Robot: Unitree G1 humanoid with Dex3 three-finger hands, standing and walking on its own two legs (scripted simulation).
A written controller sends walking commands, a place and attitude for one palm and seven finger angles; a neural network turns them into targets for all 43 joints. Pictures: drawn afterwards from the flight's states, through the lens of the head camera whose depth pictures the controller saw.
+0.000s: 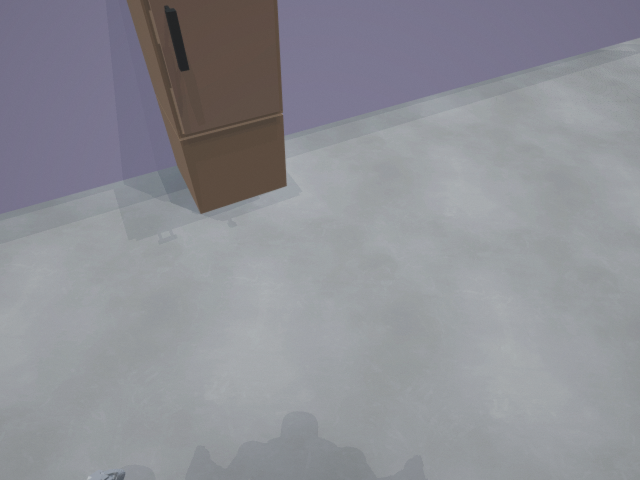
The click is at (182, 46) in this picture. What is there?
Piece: cupboard door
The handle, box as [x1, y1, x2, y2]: [164, 5, 188, 70]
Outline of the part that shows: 167,5 164,6 178,66 180,70 186,70 188,69 176,13 173,8 170,9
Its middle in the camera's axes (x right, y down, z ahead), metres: -0.45 -0.62 +1.19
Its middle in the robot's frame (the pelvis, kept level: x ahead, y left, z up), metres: +1.29 +0.52 +0.00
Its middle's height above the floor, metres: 0.77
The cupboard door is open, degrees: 0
